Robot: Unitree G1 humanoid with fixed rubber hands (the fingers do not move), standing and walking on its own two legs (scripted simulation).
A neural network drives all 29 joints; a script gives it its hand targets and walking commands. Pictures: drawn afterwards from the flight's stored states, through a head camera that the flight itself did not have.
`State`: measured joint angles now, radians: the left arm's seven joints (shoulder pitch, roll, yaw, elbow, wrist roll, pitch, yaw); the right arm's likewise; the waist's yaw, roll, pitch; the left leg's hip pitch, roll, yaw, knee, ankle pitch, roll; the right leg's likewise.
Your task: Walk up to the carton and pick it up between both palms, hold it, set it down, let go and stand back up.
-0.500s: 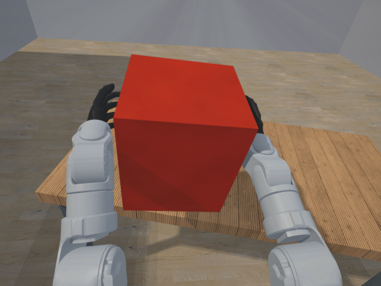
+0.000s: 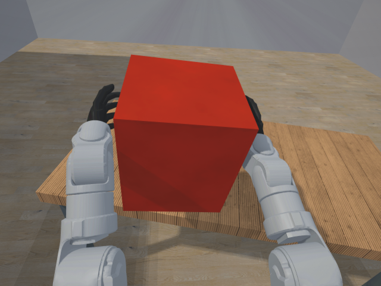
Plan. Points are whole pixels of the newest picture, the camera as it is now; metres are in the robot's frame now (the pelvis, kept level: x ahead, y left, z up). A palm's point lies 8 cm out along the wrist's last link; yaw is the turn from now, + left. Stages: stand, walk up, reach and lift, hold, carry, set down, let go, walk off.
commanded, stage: hold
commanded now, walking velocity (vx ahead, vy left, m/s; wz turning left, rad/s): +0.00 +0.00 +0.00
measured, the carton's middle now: (178, 138) +0.37 +0.00 +0.18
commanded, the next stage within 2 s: none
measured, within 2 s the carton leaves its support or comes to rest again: neither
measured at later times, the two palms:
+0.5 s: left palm (99, 124) +0.36 +0.15 +0.22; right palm (252, 133) +0.36 -0.15 +0.20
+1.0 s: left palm (99, 124) +0.36 +0.15 +0.22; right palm (251, 134) +0.36 -0.15 +0.20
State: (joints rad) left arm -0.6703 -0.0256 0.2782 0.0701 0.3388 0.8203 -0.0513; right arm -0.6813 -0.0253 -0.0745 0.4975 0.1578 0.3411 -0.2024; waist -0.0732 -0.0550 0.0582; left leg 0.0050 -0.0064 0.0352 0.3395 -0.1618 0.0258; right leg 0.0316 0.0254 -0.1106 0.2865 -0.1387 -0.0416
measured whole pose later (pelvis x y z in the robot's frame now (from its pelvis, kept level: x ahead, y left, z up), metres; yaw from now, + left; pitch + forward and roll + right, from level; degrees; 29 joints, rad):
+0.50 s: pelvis +0.00 +0.00 +0.00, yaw +0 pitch -10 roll +0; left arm -0.68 -0.02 0.29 0.09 0.34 0.81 -0.06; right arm -0.69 -0.02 -0.08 0.51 0.15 0.34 -0.20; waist -0.07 -0.06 0.06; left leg 0.00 -0.01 0.03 0.33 -0.16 0.02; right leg 0.03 0.03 -0.11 0.28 -0.14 -0.04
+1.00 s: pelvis +0.00 +0.00 +0.00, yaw +0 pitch -11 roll -1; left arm -0.67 -0.02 0.28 0.07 0.34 0.82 -0.05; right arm -0.68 -0.02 -0.07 0.50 0.16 0.34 -0.20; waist -0.08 -0.06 0.06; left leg 0.01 -0.01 0.03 0.34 -0.16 0.03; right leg 0.03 0.02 -0.11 0.29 -0.14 -0.04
